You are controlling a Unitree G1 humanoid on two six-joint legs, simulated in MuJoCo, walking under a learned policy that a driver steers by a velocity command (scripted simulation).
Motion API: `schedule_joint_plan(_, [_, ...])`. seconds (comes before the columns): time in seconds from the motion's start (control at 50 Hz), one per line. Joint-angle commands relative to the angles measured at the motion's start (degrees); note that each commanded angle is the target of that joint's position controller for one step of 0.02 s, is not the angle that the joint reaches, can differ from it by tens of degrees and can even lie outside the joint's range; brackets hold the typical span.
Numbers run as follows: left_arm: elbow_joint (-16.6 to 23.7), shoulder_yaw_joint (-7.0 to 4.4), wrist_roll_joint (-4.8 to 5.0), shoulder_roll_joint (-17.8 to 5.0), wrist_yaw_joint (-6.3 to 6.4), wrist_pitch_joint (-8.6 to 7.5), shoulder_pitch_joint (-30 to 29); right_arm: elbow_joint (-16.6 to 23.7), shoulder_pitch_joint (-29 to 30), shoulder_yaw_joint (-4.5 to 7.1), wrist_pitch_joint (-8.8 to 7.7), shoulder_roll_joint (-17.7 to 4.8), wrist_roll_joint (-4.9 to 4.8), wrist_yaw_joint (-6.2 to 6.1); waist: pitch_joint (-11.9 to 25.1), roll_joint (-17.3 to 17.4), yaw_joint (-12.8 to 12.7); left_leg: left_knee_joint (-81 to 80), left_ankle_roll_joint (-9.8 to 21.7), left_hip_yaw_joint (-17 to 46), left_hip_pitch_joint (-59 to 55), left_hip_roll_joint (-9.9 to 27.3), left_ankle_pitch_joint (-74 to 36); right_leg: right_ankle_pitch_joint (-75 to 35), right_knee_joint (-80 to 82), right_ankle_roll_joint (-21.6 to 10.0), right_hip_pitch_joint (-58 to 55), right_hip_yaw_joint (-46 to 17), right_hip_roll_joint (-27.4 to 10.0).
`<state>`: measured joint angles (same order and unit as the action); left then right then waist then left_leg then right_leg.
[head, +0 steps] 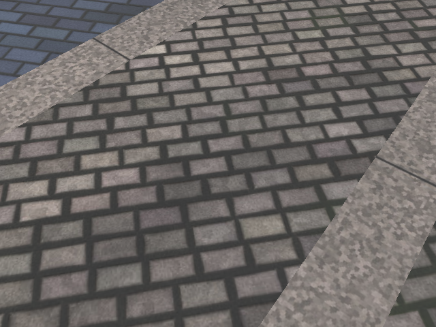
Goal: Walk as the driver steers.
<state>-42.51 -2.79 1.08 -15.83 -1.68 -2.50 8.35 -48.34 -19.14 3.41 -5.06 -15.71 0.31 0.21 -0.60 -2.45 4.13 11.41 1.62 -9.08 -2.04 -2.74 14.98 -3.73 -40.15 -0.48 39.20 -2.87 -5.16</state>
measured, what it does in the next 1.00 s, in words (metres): walks ahead: right foot, then left foot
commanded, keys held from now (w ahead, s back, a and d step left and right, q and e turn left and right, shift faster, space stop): w+e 0.26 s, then w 0.74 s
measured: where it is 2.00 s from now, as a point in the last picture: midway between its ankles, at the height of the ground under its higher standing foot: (255, 196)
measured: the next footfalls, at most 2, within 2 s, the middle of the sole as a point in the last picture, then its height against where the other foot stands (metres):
right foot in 0.14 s outside the picture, level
left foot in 0.64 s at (205, 302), level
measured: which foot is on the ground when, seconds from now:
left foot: down 0.00-0.16, up 0.18-0.62, down 0.64-1.00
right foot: up 0.00-0.12, down 0.14-0.64, up 0.66-1.00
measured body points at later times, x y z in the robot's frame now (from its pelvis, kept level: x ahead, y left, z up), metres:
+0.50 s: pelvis +0.28 -0.06 +0.00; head +0.31 -0.07 +0.45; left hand +0.41 +0.20 -0.10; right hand +0.42 -0.34 -0.09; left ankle +0.50 +0.08 -0.69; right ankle +0.21 -0.13 -0.74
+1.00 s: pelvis +0.57 -0.07 +0.01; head +0.59 -0.07 +0.46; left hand +0.81 +0.13 -0.09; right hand +0.51 -0.34 -0.12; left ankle +0.53 +0.03 -0.74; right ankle +0.69 -0.28 -0.68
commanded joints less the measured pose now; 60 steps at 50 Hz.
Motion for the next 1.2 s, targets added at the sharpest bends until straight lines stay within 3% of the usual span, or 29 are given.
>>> schedule_joint_plan(0.02, [7.04, -0.20, 0.07, -2.46, -1.15, -0.81, -8.13, 1.71, -0.51, 2.36, 0.33, -9.62, -0.70, -0.51, -4.69, 4.37, 0.92, -2.31, 7.38, 3.42, -1.16, 18.17, -22.15, 1.79, 3.87, -1.52, 2.43, 1.99, 0.17])
schedule_joint_plan(0.1, [8.64, -1.68, -0.12, -5.14, -2.10, -0.41, -4.42, 1.78, 0.71, 3.13, 2.20, -12.20, -1.23, -1.47, 0.13, 7.72, -3.15, 11.09, 4.80, 0.01, -5.39, 18.60, -52.46, 13.56, 4.92, -5.35, -7.46, 8.20, 5.61])
schedule_joint_plan(0.12, [7.10, -3.00, -0.03, -7.23, -1.91, -0.28, 2.63, 2.07, 1.50, 3.17, 2.75, -12.54, -1.19, -1.85, 4.11, 7.55, -7.27, 20.84, 3.57, -1.50, -3.46, 17.22, -57.88, 13.21, 6.88, -7.00, -16.93, 9.40, 8.15])
schedule_joint_plan(0.14, [4.76, -4.95, 0.13, -10.86, -1.03, -0.03, 12.37, 2.73, 1.67, 2.75, 2.73, -11.88, -1.04, -2.26, 9.18, 5.33, -12.06, 34.55, 1.40, -2.34, 5.95, 14.95, -51.13, 10.05, 9.57, -9.58, -33.31, 5.74, 7.97])
schedule_joint_plan(0.16, [4.08, -6.64, 0.21, -17.77, 0.10, 0.27, 17.13, 5.73, -2.09, 0.67, 1.48, -5.84, 0.71, -1.70, 15.37, -7.47, -10.22, 56.63, -2.25, -2.12, 31.07, 7.27, -14.34, 13.30, 10.46, -18.31, -55.99, -20.71, -6.78])
schedule_joint_plan(0.18, [5.50, -5.79, 0.32, -16.78, 0.01, -0.34, 17.08, 6.50, -1.35, -0.35, -0.95, -4.69, 0.57, -0.69, 23.54, -8.83, -9.50, 67.71, -3.04, 10.64, 43.08, -0.77, 18.90, 17.84, 20.24, -24.96, -64.12, -45.85, -14.85])
schedule_joint_plan(0.2, [5.27, -4.51, -0.21, -12.56, -0.05, -0.72, 16.12, 7.95, 4.79, 0.90, -2.40, -8.85, -1.87, 0.23, 18.30, -4.45, -11.56, 69.31, -1.80, 15.43, 49.02, 3.14, 15.18, 18.52, 21.80, -21.27, -61.34, -38.15, -12.79])
schedule_joint_plan(0.22, [5.35, -3.97, -0.14, -10.68, 0.07, -0.98, 13.32, 8.95, 7.45, 0.59, -3.19, -8.57, -2.38, 0.43, 11.42, -1.83, -10.09, 65.24, -0.77, 14.42, 49.35, 5.58, 10.15, 15.32, 22.05, -18.81, -53.02, -29.73, -10.37])
schedule_joint_plan(0.24, [5.95, -3.53, -0.04, -9.37, 0.16, -0.96, 9.43, 8.61, 7.96, 0.67, -3.38, -8.09, -1.17, 0.02, 6.94, 2.20, -7.40, 59.59, -0.91, 13.90, 46.44, 7.68, 6.85, 10.16, 22.77, -16.91, -44.14, -23.90, -7.84])
schedule_joint_plan(0.26, [6.95, -2.93, -0.59, -7.82, 0.33, -0.94, 6.57, 8.37, 7.38, 1.18, -2.85, -8.58, -0.12, -0.32, 4.50, 1.84, -5.22, 56.03, -1.44, 13.78, 42.43, 9.04, 4.39, 5.17, 24.40, -16.34, -37.29, -20.50, -6.37])
schedule_joint_plan(0.32, [7.22, -2.60, -0.98, -7.11, 0.79, -1.47, 4.51, 7.34, 4.19, 1.06, -0.78, -6.89, 0.29, -0.14, 3.81, -0.25, -2.59, 50.54, -3.91, 12.33, 36.59, 9.85, 1.01, -3.88, 27.13, -16.85, -28.33, -14.46, -4.47])
schedule_joint_plan(0.42, [4.37, -2.77, -0.55, -8.67, 1.85, -1.64, 8.41, 9.50, 13.75, -0.27, -0.51, -3.78, 0.23, 0.06, 0.92, -1.18, -6.28, 30.08, -5.10, 10.63, 34.36, 8.03, -17.59, -1.41, 28.45, -12.83, -25.23, -6.70, -0.65])
schedule_joint_plan(0.5, [1.91, -2.85, -0.07, -9.51, 1.78, -1.59, 12.09, 11.17, 19.81, -0.25, -1.13, -4.63, -0.83, 1.02, -1.19, -1.79, -9.01, 21.43, -3.70, 11.10, 33.99, 6.39, -22.38, 5.96, 27.84, -12.23, -29.65, -9.41, -3.56])
schedule_joint_plan(0.56, [0.46, -3.05, -0.05, -9.77, 2.03, -1.01, 13.42, 12.19, 20.68, 0.18, -1.65, -5.91, -0.66, 1.73, -1.97, -2.17, -8.56, 17.99, -1.28, 11.75, 35.88, 5.94, -16.63, 3.07, 24.34, -11.29, -36.61, -12.20, -6.83])
schedule_joint_plan(0.6, [0.07, -3.26, -0.13, -10.14, 2.23, -0.49, 12.84, 11.74, 17.79, 0.59, -1.90, -6.77, -0.62, 1.85, -1.10, -3.26, -6.66, 16.68, 0.52, 10.48, 31.95, 4.80, -11.83, -4.46, 20.93, -10.08, -38.99, -12.60, -7.30])
schedule_joint_plan(0.62, [0.22, -3.12, -0.16, -9.92, 2.27, -0.24, 11.75, 10.40, 12.87, 1.31, -2.03, -7.85, -0.48, 1.64, 1.59, -2.96, -3.75, 14.71, 1.93, 8.70, 24.74, 3.16, -11.87, -13.30, 15.47, -8.94, -38.75, -10.92, -5.23])
schedule_joint_plan(0.64, [0.67, -2.37, -0.64, -8.23, 2.26, -0.16, 11.55, 8.53, 4.88, 2.34, -2.13, -10.24, -0.05, 1.31, 8.16, -1.37, -0.17, 16.21, 4.39, 10.52, 11.74, 5.56, -14.42, -15.20, 4.90, -7.26, -34.87, -8.27, -1.95])
schedule_joint_plan(0.66, [1.66, -1.08, -1.93, -4.79, 2.31, -0.55, 15.27, 7.67, -3.61, 3.28, -2.03, -14.47, 0.51, 1.12, 17.54, 7.46, 0.98, 18.44, 9.94, 25.04, -7.53, 16.99, -14.94, 1.93, -13.59, -4.47, -21.12, -4.99, 3.98])
schedule_joint_plan(0.68, [1.41, -0.19, -0.39, -1.80, 2.05, -1.53, 21.00, 5.47, -7.17, 3.70, -1.43, -15.31, -0.18, 1.69, 21.73, 22.66, -0.60, 9.12, 16.62, 49.44, -19.64, 25.10, 1.23, 36.33, -28.74, -1.36, -2.78, -3.83, 11.17])
schedule_joint_plan(0.7, [1.31, -1.31, 0.61, -7.76, 1.88, -1.97, 15.89, 5.84, -6.09, 2.34, -1.26, -10.17, -1.41, 1.66, 15.82, 14.04, 1.51, 5.71, 14.23, 49.82, -16.19, 23.86, 13.35, 35.57, -33.81, -1.71, 3.71, -7.31, 7.41])
schedule_joint_plan(0.74, [3.71, -1.61, 0.21, -8.62, 1.78, -2.29, 6.50, 7.15, 1.73, 1.21, -0.66, -7.78, -0.35, 1.32, 3.91, 5.48, 0.06, 3.30, 11.35, 36.19, -0.83, 19.93, 5.41, 25.54, -30.70, -1.85, 4.11, -3.07, 2.18])
schedule_joint_plan(0.78, [3.61, -1.81, -0.56, -6.90, 1.67, -2.05, 7.18, 7.28, 4.65, 0.48, -0.80, -5.99, 0.51, 1.32, 1.58, 6.84, -3.03, 0.59, 10.89, 29.39, 7.11, 16.41, -3.98, 20.73, -25.41, -1.35, -0.98, -2.73, -0.73])
schedule_joint_plan(0.84, [3.18, -1.42, -0.70, -4.65, 1.84, -1.25, 7.97, 6.14, 4.24, 0.65, -1.32, -6.71, -0.31, 1.21, 1.12, 7.57, -4.16, -2.09, 11.94, 23.29, 10.12, 15.11, -12.79, 18.26, -20.22, 0.17, -2.06, -1.08, -1.56])
schedule_joint_plan(0.98, [6.23, -0.35, -0.67, -2.12, 1.04, -2.10, -4.64, 2.86, -0.60, 1.20, -0.26, -9.20, -1.16, 0.19, -1.48, 5.88, -0.31, -3.63, 9.73, 14.11, 8.83, 12.39, -18.88, -0.72, 2.74, 1.44, -3.31, 1.71, 0.00])
schedule_joint_plan(1.08, [9.07, -0.52, -0.20, -2.93, -0.46, -3.10, -11.60, 0.01, -5.07, 1.43, 1.34, -9.74, -1.71, -0.23, -3.65, 5.99, 0.85, 0.45, 9.25, 17.36, 2.04, 15.91, -20.01, 2.06, 10.20, -0.05, -3.24, 1.04, 1.91])
schedule_joint_plan(1.12, [8.67, -1.11, -0.32, -4.50, -0.69, -3.59, -9.31, -0.18, -4.34, 1.93, 1.93, -10.88, -1.79, -0.65, -2.43, 6.98, -1.30, 3.89, 8.29, 19.05, 0.39, 16.79, -23.96, 5.95, 12.28, -1.12, -7.78, 1.02, 2.92])
schedule_joint_plan(1.16, [5.33, -3.07, -0.75, -8.22, -0.01, -3.89, 2.60, 0.32, -2.36, 1.69, 2.18, -10.51, -1.59, -0.79, 5.22, 6.59, -7.86, 16.84, 5.89, 16.67, 4.25, 12.83, -34.64, 5.63, 14.46, -3.73, -26.76, 2.80, 4.40])
schedule_joint_plan(1.18, [3.68, -4.24, -1.77, -12.08, 0.70, -3.80, 13.06, 2.05, -1.50, 0.43, 1.97, -7.30, -0.44, -0.75, 14.42, 2.45, -12.14, 32.86, 3.61, 14.40, 15.09, 9.14, -23.18, 3.66, 11.01, -7.30, -44.78, -5.66, -4.62])
schedule_joint_plan(1.2, [2.43, -5.10, -1.86, -15.96, 0.73, -3.15, 16.45, 2.78, -10.10, -1.59, 0.96, -0.46, -0.83, -0.49, 23.14, -13.07, -8.90, 52.90, -0.20, 10.95, 37.25, 0.46, 12.39, 13.48, 14.72, -15.62, -64.78, -29.97, -18.88])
